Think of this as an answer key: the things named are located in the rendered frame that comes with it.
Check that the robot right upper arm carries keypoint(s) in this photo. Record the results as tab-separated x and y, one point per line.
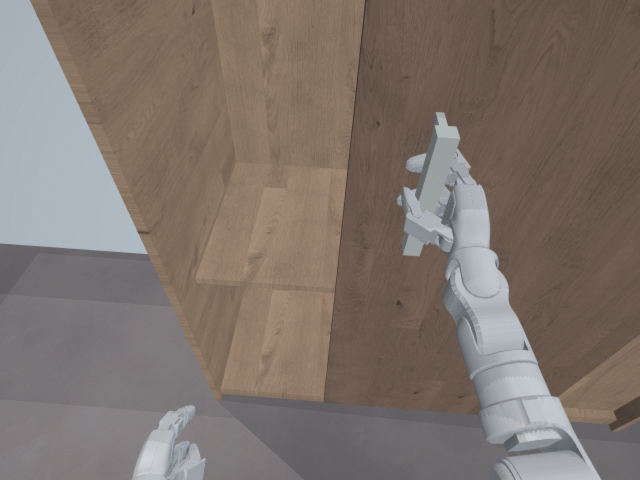
557	465

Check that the handle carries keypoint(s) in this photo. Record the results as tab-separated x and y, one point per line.
440	154

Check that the robot right forearm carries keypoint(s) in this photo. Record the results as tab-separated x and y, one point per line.
517	409

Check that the robot left hand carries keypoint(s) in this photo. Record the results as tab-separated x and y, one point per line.
159	454

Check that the robot right hand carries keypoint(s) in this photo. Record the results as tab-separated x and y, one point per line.
464	209

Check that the wardrobe door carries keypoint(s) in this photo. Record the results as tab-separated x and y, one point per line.
611	385
545	95

